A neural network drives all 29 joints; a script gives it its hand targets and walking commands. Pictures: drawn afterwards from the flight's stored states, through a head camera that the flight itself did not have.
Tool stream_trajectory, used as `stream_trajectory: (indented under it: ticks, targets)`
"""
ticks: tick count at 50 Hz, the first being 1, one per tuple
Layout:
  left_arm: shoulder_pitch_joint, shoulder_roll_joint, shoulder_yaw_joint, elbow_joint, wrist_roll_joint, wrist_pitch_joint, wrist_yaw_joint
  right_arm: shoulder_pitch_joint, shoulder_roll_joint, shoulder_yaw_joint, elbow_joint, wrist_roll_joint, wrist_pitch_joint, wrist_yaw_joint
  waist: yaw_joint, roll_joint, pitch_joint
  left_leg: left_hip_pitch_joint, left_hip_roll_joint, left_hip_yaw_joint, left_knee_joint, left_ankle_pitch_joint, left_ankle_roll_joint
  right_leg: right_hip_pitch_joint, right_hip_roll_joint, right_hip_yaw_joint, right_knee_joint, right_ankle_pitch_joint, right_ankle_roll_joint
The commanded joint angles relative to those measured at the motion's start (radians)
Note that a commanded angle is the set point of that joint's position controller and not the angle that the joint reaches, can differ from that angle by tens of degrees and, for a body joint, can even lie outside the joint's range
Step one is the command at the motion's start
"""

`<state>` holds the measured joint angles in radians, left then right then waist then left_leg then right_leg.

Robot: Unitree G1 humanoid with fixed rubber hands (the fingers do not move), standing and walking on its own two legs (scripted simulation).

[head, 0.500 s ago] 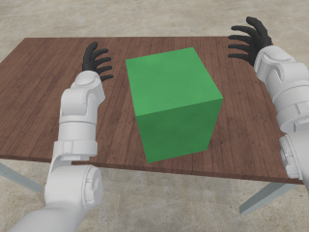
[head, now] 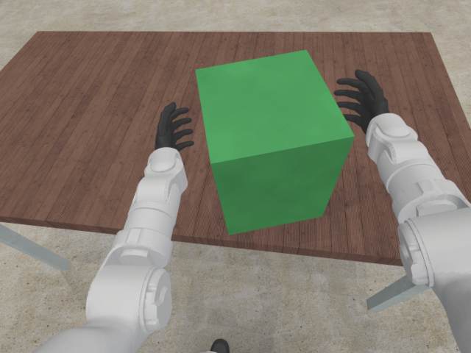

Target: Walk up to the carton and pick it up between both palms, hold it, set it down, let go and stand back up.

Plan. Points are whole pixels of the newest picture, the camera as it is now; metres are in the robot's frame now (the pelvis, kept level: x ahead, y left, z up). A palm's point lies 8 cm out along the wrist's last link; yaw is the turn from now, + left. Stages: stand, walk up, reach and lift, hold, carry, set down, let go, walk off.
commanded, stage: reach and lift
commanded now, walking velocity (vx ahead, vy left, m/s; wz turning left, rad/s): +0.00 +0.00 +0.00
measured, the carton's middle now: (264, 149) +0.47 +0.05 +0.04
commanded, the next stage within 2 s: none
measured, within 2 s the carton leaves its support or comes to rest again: neither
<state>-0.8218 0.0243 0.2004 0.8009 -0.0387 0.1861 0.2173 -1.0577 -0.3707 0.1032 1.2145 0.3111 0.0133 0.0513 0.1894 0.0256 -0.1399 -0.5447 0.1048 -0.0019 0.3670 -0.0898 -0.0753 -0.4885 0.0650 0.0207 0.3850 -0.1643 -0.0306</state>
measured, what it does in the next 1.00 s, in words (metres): stands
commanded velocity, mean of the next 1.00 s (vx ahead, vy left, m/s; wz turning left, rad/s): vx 0.00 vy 0.00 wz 0.00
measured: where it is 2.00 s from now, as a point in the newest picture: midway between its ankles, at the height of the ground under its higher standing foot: outside the picture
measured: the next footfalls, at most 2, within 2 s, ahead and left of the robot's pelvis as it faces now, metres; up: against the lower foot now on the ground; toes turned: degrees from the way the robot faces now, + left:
none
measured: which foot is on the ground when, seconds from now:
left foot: down 0.00-1.00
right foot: down 0.00-1.00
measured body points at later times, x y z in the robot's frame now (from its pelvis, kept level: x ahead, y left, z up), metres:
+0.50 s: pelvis +0.00 +0.00 +0.00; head +0.07 -0.01 +0.44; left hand +0.42 +0.20 +0.08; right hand +0.51 -0.11 +0.10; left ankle +0.03 +0.17 -0.74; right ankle +0.00 -0.10 -0.74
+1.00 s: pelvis +0.02 +0.00 +0.01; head +0.07 +0.00 +0.46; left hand +0.42 +0.19 +0.08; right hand +0.48 -0.09 +0.11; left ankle +0.03 +0.17 -0.74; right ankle +0.00 -0.10 -0.74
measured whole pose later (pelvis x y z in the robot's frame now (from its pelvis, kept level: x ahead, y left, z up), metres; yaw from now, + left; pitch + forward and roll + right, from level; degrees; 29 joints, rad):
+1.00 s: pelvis +0.02 +0.00 +0.01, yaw +0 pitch +10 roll +0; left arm -0.72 -0.21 0.60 0.69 0.43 0.04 0.14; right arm -0.93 -0.05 -0.47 1.12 -0.32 -0.13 0.06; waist 0.10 -0.01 -0.09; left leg -0.35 0.08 0.02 0.27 -0.08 -0.07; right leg -0.31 0.04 0.03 0.32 -0.17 -0.03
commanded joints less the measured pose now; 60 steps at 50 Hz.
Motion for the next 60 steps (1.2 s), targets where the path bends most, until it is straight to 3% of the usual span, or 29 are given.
stream_trajectory:
  ticks: [1, 6, 9, 11, 14, 16, 18, 22, 24, 25, 30, 32, 33, 34, 35, 37, 38, 41, 43, 44, 47, 52, 53, 56, 57, 59, 60]
  targets:
    - [-0.404, 0.100, 0.003, -0.097, 0.019, -0.145, -0.004, -0.479, -0.131, -0.056, -0.131, -0.022, -0.121, -0.021, -0.015, -0.127, -0.694, 0.296, -0.093, 0.080, 0.079, 0.264, 0.022, 0.237, 0.018, -0.043, 0.016, 0.349, 0.065]
    - [-0.396, 0.101, 0.012, -0.120, 0.040, -0.209, -0.003, -0.477, -0.129, -0.054, -0.122, -0.015, -0.176, -0.033, -0.013, -0.122, -0.744, 0.304, -0.100, 0.089, 0.101, 0.349, 0.010, 0.271, 0.025, -0.046, 0.041, 0.469, 0.070]
    - [-0.417, 0.095, 0.008, -0.100, 0.031, -0.219, 0.008, -0.507, -0.126, -0.034, -0.109, -0.010, -0.176, -0.027, 0.006, -0.122, -0.741, 0.283, -0.095, 0.084, 0.103, 0.322, 0.014, 0.231, 0.026, -0.046, 0.036, 0.386, 0.065]
    - [-0.433, 0.091, -0.009, -0.106, 0.027, -0.218, 0.015, -0.495, -0.126, -0.033, -0.083, 0.006, -0.169, -0.024, -0.001, -0.097, -0.730, 0.297, -0.094, 0.085, 0.104, 0.320, 0.009, 0.210, 0.027, -0.047, 0.030, 0.359, 0.057]
    - [-0.421, 0.072, -0.034, -0.063, 0.011, -0.210, 0.018, -0.487, -0.118, -0.023, -0.033, 0.018, -0.154, -0.022, -0.011, -0.118, -0.698, 0.316, -0.085, 0.077, 0.114, 0.306, 0.009, 0.162, 0.033, -0.056, 0.022, 0.296, 0.051]
    - [-0.422, 0.048, -0.057, -0.086, 0.003, -0.210, 0.022, -0.485, -0.110, -0.025, -0.045, 0.021, -0.155, -0.015, -0.015, -0.100, -0.715, 0.356, -0.082, 0.070, 0.119, 0.333, 0.008, 0.120, 0.038, -0.063, 0.008, 0.277, 0.042]
    - [-0.402, 0.046, -0.036, -0.050, 0.008, -0.208, 0.019, -0.503, -0.104, -0.021, -0.068, 0.020, -0.160, -0.016, 0.003, -0.116, -0.705, 0.338, -0.085, 0.073, 0.127, 0.343, 0.011, 0.126, 0.034, -0.059, 0.014, 0.292, 0.043]
    - [-0.412, 0.004, -0.012, -0.066, 0.048, -0.201, 0.009, -0.492, -0.049, -0.027, -0.045, 0.010, -0.155, -0.011, 0.003, -0.105, -0.666, 0.328, -0.086, 0.076, 0.119, 0.353, 0.015, 0.153, 0.027, -0.055, 0.020, 0.340, 0.052]
    - [-0.408, -0.015, -0.003, -0.082, 0.073, -0.199, 0.007, -0.485, -0.054, -0.062, -0.033, -0.024, -0.159, -0.018, -0.016, -0.088, -0.652, 0.360, -0.086, 0.075, 0.111, 0.359, 0.007, 0.149, 0.031, -0.069, 0.010, 0.316, 0.051]
    - [-0.415, -0.027, 0.005, -0.087, 0.077, -0.201, 0.013, -0.492, -0.032, -0.057, -0.042, -0.022, -0.161, -0.019, -0.004, -0.096, -0.655, 0.371, -0.084, 0.077, 0.117, 0.365, 0.008, 0.144, 0.035, -0.069, 0.010, 0.307, 0.050]
    - [-0.403, -0.077, 0.051, -0.100, 0.132, -0.192, 0.005, -0.477, 0.044, -0.125, -0.066, -0.113, -0.147, -0.044, -0.023, -0.132, -0.606, 0.349, -0.092, 0.082, 0.089, 0.311, 0.023, 0.201, 0.019, -0.053, 0.001, 0.347, 0.062]
    - [-0.441, -0.101, 0.056, -0.114, 0.149, -0.193, 0.005, -0.492, 0.084, -0.158, -0.084, -0.153, -0.141, -0.051, -0.026, -0.120, -0.605, 0.359, -0.093, 0.082, 0.074, 0.287, 0.027, 0.199, 0.017, -0.060, -0.009, 0.294, 0.061]
    - [-0.435, -0.130, 0.052, -0.158, 0.160, -0.196, 0.005, -0.470, 0.104, -0.188, -0.099, -0.177, -0.146, -0.051, -0.046, -0.106, -0.638, 0.403, -0.090, 0.084, 0.074, 0.324, 0.023, 0.198, 0.021, -0.068, -0.014, 0.330, 0.057]
    - [-0.427, -0.147, 0.052, -0.157, 0.179, -0.195, 0.003, -0.458, 0.123, -0.207, -0.087, -0.199, -0.146, -0.046, -0.043, -0.077, -0.624, 0.412, -0.093, 0.085, 0.076, 0.331, 0.020, 0.192, 0.015, -0.070, -0.018, 0.324, 0.054]
    - [-0.405, -0.167, 0.063, -0.144, 0.194, -0.191, -0.004, -0.449, 0.141, -0.210, -0.101, -0.216, -0.148, -0.043, -0.027, -0.086, -0.630, 0.418, -0.090, 0.087, 0.073, 0.358, 0.018, 0.212, 0.015, -0.074, -0.020, 0.344, 0.052]
    - [-0.417, -0.211, 0.073, -0.178, 0.231, -0.194, -0.016, -0.441, 0.187, -0.257, -0.144, -0.276, -0.163, -0.035, -0.040, -0.078, -0.648, 0.451, -0.095, 0.096, 0.060, 0.369, 0.018, 0.217, 0.009, -0.083, -0.035, 0.353, 0.056]
    - [-0.389, -0.232, 0.101, -0.179, 0.253, -0.197, -0.025, -0.430, 0.217, -0.263, -0.152, -0.305, -0.165, -0.028, -0.018, -0.099, -0.625, 0.432, -0.097, 0.100, 0.057, 0.383, 0.025, 0.254, 0.003, -0.079, -0.030, 0.379, 0.055]
    - [-0.400, -0.303, 0.160, -0.157, 0.352, -0.197, -0.076, -0.404, 0.347, -0.343, -0.160, -0.430, -0.168, 0.000, -0.028, -0.123, -0.554, 0.411, -0.108, 0.119, 0.008, 0.328, 0.042, 0.318, -0.019, -0.080, -0.036, 0.391, 0.070]
    - [-0.409, -0.440, 0.162, -0.144, 0.413, -0.196, -0.127, -0.385, 0.538, -0.382, -0.165, -0.541, -0.174, 0.042, -0.031, -0.121, -0.526, 0.422, -0.114, 0.132, -0.014, 0.331, 0.050, 0.352, -0.026, -0.090, -0.049, 0.386, 0.063]
    - [-0.402, -0.547, 0.126, -0.149, 0.437, -0.198, -0.161, -0.365, 0.671, -0.387, -0.162, -0.597, -0.183, 0.067, -0.050, -0.115, -0.518, 0.436, -0.118, 0.138, -0.014, 0.349, 0.048, 0.362, -0.029, -0.100, -0.045, 0.417, 0.063]
    - [-0.343, -0.592, 0.146, -0.131, 0.482, -0.176, -0.187, -0.300, 0.726, -0.443, -0.146, -0.678, -0.199, 0.091, -0.059, -0.083, -0.486, 0.469, -0.111, 0.150, -0.011, 0.405, 0.045, 0.383, -0.027, -0.112, -0.046, 0.456, 0.060]
    - [-0.303, -0.605, 0.164, -0.167, 0.501, -0.139, -0.183, -0.268, 0.727, -0.460, -0.176, -0.715, -0.207, 0.118, -0.042, -0.074, -0.399, 0.523, -0.095, 0.165, -0.015, 0.424, 0.043, 0.358, -0.002, -0.130, -0.075, 0.370, 0.058]
    - [-0.308, -0.594, 0.174, -0.173, 0.505, -0.131, -0.180, -0.272, 0.725, -0.453, -0.180, -0.709, -0.207, 0.120, -0.027, -0.068, -0.380, 0.513, -0.097, 0.174, -0.019, 0.425, 0.045, 0.359, -0.002, -0.133, -0.075, 0.368, 0.060]
    - [-0.297, -0.612, 0.151, -0.197, 0.503, -0.109, -0.172, -0.266, 0.708, -0.464, -0.180, -0.704, -0.202, 0.128, -0.052, -0.052, -0.358, 0.555, -0.090, 0.167, -0.019, 0.420, 0.039, 0.318, 0.006, -0.148, -0.090, 0.308, 0.053]
    - [-0.278, -0.585, 0.168, -0.179, 0.514, -0.101, -0.172, -0.266, 0.696, -0.456, -0.186, -0.699, -0.197, 0.123, -0.041, -0.072, -0.336, 0.553, -0.088, 0.167, -0.025, 0.404, 0.045, 0.323, 0.005, -0.146, -0.096, 0.303, 0.056]
    - [-0.292, -0.591, 0.147, -0.210, 0.509, -0.096, -0.172, -0.247, 0.709, -0.468, -0.174, -0.699, -0.192, 0.125, -0.066, -0.054, -0.335, 0.580, -0.089, 0.171, -0.022, 0.412, 0.044, 0.308, -0.001, -0.146, -0.102, 0.311, 0.058]
    - [-0.287, -0.605, 0.134, -0.217, 0.507, -0.094, -0.167, -0.259, 0.722, -0.450, -0.204, -0.682, -0.199, 0.127, -0.056, -0.039, -0.367, 0.596, -0.090, 0.173, -0.016, 0.434, 0.040, 0.297, 0.009, -0.148, -0.101, 0.314, 0.054]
